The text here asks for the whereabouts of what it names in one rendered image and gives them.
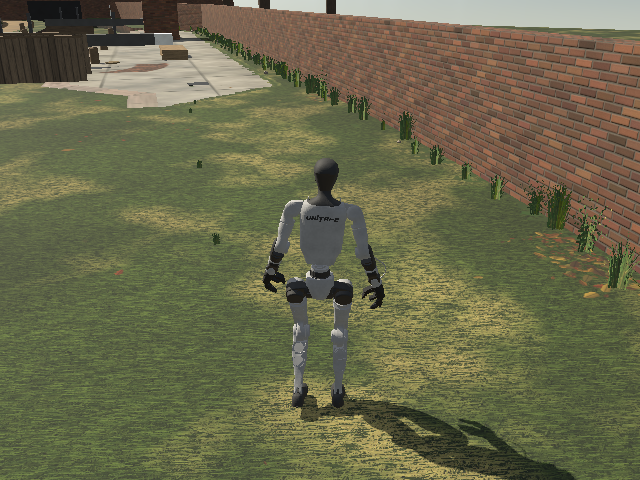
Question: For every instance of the robot left thigh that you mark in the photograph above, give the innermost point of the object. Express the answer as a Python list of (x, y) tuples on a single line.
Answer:
[(296, 296)]

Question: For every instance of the humanoid robot torso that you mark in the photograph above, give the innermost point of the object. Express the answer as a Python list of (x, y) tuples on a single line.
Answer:
[(321, 239)]

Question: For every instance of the robot right hand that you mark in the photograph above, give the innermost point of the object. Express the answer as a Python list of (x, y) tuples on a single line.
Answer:
[(378, 293)]

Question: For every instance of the robot left hand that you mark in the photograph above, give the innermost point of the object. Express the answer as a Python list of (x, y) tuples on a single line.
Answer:
[(276, 278)]

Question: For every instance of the left robot forearm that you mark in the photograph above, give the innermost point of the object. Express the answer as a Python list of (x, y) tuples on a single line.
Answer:
[(274, 261)]

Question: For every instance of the robot left upper arm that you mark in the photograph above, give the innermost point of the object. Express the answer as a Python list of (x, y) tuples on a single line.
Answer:
[(292, 209)]

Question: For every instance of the robot right upper arm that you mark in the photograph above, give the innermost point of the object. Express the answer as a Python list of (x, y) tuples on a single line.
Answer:
[(355, 214)]

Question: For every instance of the right robot forearm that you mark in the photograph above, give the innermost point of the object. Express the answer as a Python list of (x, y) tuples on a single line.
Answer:
[(371, 269)]

